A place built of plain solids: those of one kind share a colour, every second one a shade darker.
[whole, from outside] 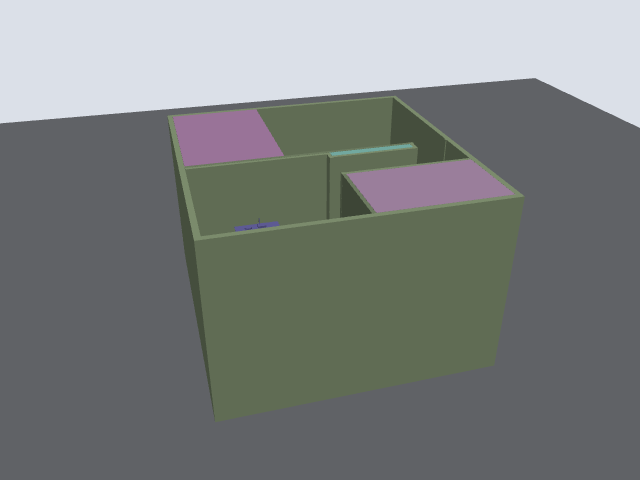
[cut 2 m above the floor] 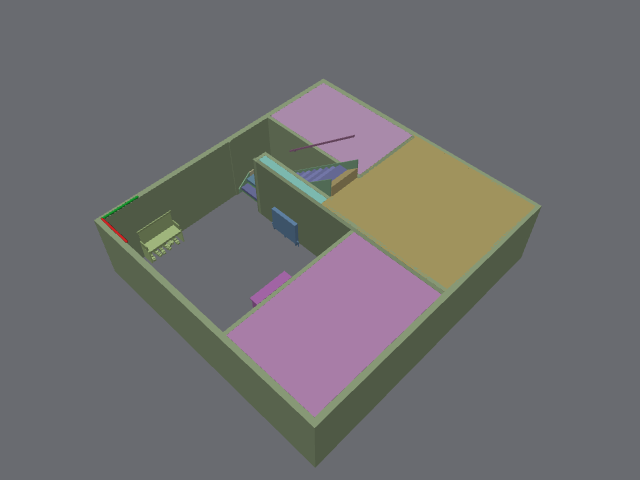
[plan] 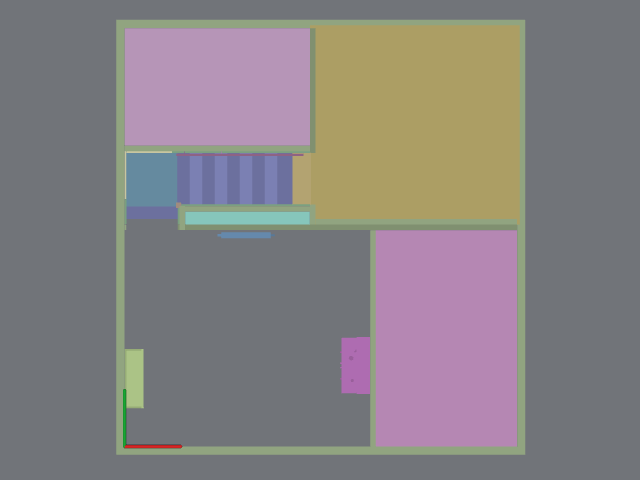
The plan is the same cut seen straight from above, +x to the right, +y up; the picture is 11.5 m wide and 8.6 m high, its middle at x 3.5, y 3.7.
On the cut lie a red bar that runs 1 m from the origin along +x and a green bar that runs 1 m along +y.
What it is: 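A farmhouse's boxed stair, a dwelling of no particular year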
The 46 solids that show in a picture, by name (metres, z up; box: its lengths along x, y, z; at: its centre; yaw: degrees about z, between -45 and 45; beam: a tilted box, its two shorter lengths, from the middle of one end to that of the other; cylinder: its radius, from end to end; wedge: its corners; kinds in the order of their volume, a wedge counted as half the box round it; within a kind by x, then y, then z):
{
 "beside_lower_1": {"box": [2.53, 3.88, 4.99], "at": [5.76, 1.94, 2.44]},
 "behind_box_1": {"box": [3.32, 2.11, 4.99], "at": [1.66, 6.44, 2.44]},
 "upper_1": {"box": [3.76, 3.57, 2.48], "at": [5.2, 5.76, 1.19]},
 "wall_1": {"box": [0.15, 7.8, 4.99], "at": [-0.07, 3.75, 2.44]},
 "wall_2": {"box": [0.032, 0.1, 4.99], "at": [0.02, 3.93, 2.44]},
 "wall_3": {"box": [0.1, 0.43, 4.99], "at": [1.03, 4.09, 2.44]},
 "wall_4": {"box": [3.42, 0.1, 4.99], "at": [1.71, 5.34, 2.44]},
 "wall_5": {"box": [2.44, 0.1, 4.99], "at": [2.2, 4.26, 2.44]},
 "wall_6": {"box": [0.1, 0.36, 4.99], "at": [3.37, 4.16, 2.44]},
 "wall_7": {"box": [0.1, 2.24, 4.99], "at": [3.37, 6.38, 2.44]},
 "wall_8": {"box": [7.33, 0.15, 4.99], "at": [3.52, -0.07, 2.44]},
 "wall_9": {"box": [7.33, 0.15, 4.99], "at": [3.52, 7.57, 2.44]},
 "wall_10": {"box": [6.08, 0.1, 4.99], "at": [3.99, 3.93, 2.44]},
 "wall_11": {"box": [0.1, 3.88, 2.54], "at": [4.45, 1.94, 1.22]},
 "wall_12": {"box": [3.61, 0.1, 4.99], "at": [5.23, 4.03, 2.44]},
 "wall_13": {"box": [0.15, 7.8, 4.99], "at": [7.11, 3.75, 2.44]},
 "carriage_1": {"wedge": [[0.94, 4.33, -0.05], [0.94, 4.33, 0.33], [0.94, 5.26, -0.05], [0.94, 5.26, 0.33], [3.34, 4.33, -0.05], [3.34, 4.33, 2.33], [3.34, 5.26, -0.05], [3.34, 5.26, 2.33]]},
 "beside_box_1": {"box": [2.24, 0.23, 4.99], "at": [2.2, 4.09, 2.44]},
 "string_1": {"wedge": [[0.0, 3.98, -0.05], [0.0, 3.98, 0.16], [0.0, 4.43, -0.05], [0.0, 4.43, 0.53], [0.03, 3.98, -0.05], [0.03, 3.98, 0.16], [0.03, 4.43, -0.05], [0.03, 4.43, 0.53]]},
 "string_2": {"wedge": [[0.85, 5.26, -0.05], [0.85, 5.26, 0.53], [0.85, 5.29, -0.05], [0.85, 5.29, 0.53], [3.32, 5.26, -0.05], [3.32, 5.26, 2.59], [3.32, 5.29, -0.05], [3.32, 5.29, 2.59]]},
 "string_3": {"wedge": [[1.01, 4.31, -0.05], [1.01, 4.31, 0.66], [1.01, 4.34, -0.05], [1.01, 4.34, 0.66], [3.32, 4.31, -0.05], [3.32, 4.31, 2.59], [3.32, 4.34, -0.05], [3.32, 4.34, 2.59]]},
 "tread_1": {"wedge": [[0.02, 4.08, 0.08], [0.02, 4.08, 0.18], [0.02, 4.35, 0.09], [0.02, 4.35, 0.19], [0.96, 4.08, 0.08], [0.96, 4.08, 0.18], [0.96, 4.35, 0.09], [0.96, 4.35, 0.19]]},
 "tread_2": {"wedge": [[0.94, 4.33, 0.56], [0.94, 5.27, 0.56], [0.95, 4.33, 0.46], [0.95, 5.27, 0.46], [1.22, 4.33, 0.46], [1.22, 4.33, 0.56], [1.22, 5.27, 0.46], [1.22, 5.27, 0.56]]},
 "tread_3": {"wedge": [[1.17, 4.33, 0.64], [1.17, 4.33, 0.74], [1.17, 5.27, 0.64], [1.17, 5.27, 0.74], [1.45, 4.33, 0.65], [1.45, 4.33, 0.75], [1.45, 5.27, 0.65], [1.45, 5.27, 0.75]]},
 "tread_4": {"wedge": [[1.39, 4.33, 0.93], [1.39, 5.27, 0.93], [1.4, 4.33, 0.83], [1.4, 5.27, 0.83], [1.67, 4.33, 0.83], [1.67, 4.33, 0.93], [1.67, 5.27, 0.83], [1.67, 5.27, 0.93]]},
 "tread_5": {"wedge": [[1.61, 4.33, 1.12], [1.61, 5.27, 1.12], [1.62, 4.33, 1.02], [1.62, 5.27, 1.02], [1.89, 4.33, 1.02], [1.89, 4.33, 1.12], [1.89, 5.27, 1.02], [1.89, 5.27, 1.12]]},
 "tread_6": {"wedge": [[1.84, 4.33, 1.2], [1.84, 4.33, 1.3], [1.84, 5.27, 1.2], [1.84, 5.27, 1.3], [2.12, 4.33, 1.21], [2.12, 4.33, 1.31], [2.12, 5.27, 1.21], [2.12, 5.27, 1.31]]},
 "tread_7": {"wedge": [[2.06, 4.33, 1.49], [2.06, 5.27, 1.49], [2.07, 4.33, 1.39], [2.07, 5.27, 1.39], [2.34, 4.33, 1.39], [2.34, 4.33, 1.49], [2.34, 5.27, 1.39], [2.34, 5.27, 1.49]]},
 "tread_8": {"wedge": [[2.29, 4.33, 1.58], [2.29, 4.33, 1.68], [2.29, 5.27, 1.58], [2.29, 5.27, 1.68], [2.56, 4.33, 1.58], [2.56, 4.33, 1.68], [2.56, 5.27, 1.58], [2.56, 5.27, 1.68]]},
 "tread_9": {"wedge": [[2.51, 4.33, 1.86], [2.51, 5.27, 1.86], [2.52, 4.33, 1.76], [2.52, 5.27, 1.76], [2.79, 4.33, 1.77], [2.79, 4.33, 1.87], [2.79, 5.27, 1.77], [2.79, 5.27, 1.87]]},
 "tread_10": {"wedge": [[2.73, 4.33, 2.05], [2.73, 5.27, 2.05], [2.74, 4.33, 1.95], [2.74, 5.27, 1.95], [3.01, 4.33, 1.95], [3.01, 4.33, 2.05], [3.01, 5.27, 1.95], [3.01, 5.27, 2.05]]},
 "rail_1": {"wedge": [[0.92, 5.21, 1.37], [0.92, 5.21, 1.42], [0.92, 5.25, 1.37], [0.92, 5.25, 1.42], [3.2, 5.21, 3.27], [3.2, 5.21, 3.32], [3.2, 5.25, 3.27], [3.2, 5.25, 3.32]]},
 "radiator_1": {"box": [0.89, 0.11, 0.74], "at": [2.18, 3.79, 0.46]},
 "landing_1": {"wedge": [[0.02, 4.3, 0.27], [0.02, 4.3, 0.37], [0.02, 5.27, 0.27], [0.02, 5.27, 0.37], [1.0, 4.3, 0.27], [1.0, 4.3, 0.37], [1.0, 5.27, 0.27], [1.0, 5.27, 0.37]]},
 "boot_bench_1": {"box": [0.02, 1.0, 0.85], "at": [0.01, 1.22, 0.53]},
 "boot_bench_2": {"box": [0.032, 1.06, 0.05], "at": [0.02, 1.22, 0.97]},
 "boot_bench_3": {"box": [0.34, 0.03, 0.53], "at": [0.17, 0.7, 0.21]},
 "boot_bench_4": {"box": [0.34, 0.03, 0.53], "at": [0.17, 1.73, 0.21]},
 "boot_bench_5": {"box": [0.33, 1.0, 0.028], "at": [0.18, 1.22, 0.45]},
 "plate_dresser_1": {"cylinder": 0.11, "from": [4.08, 1.18, 0.86], "to": [4.08, 1.18, 1.07]},
 "plate_dresser_2": {"box": [0.52, 1.0, 0.03], "at": [4.14, 1.45, 0.84]},
 "plate_dresser_3": {"box": [0.24, 1.02, 0.06], "at": [4.28, 1.45, 1.99]},
 "string_turn_1": {"box": [0.032, 0.86, 0.58], "at": [0.02, 4.86, 0.24]},
 "string_turn_2": {"box": [0.82, 0.032, 0.58], "at": [0.44, 5.27, 0.24]},
 "hall_table_1": {"box": [0.22, 0.17, 0.06], "at": [5.25, 4.26, 3.21]},
 "hall_table_2": {"box": [1.17, 0.36, 0.022], "at": [5.37, 4.26, 3.17]}
}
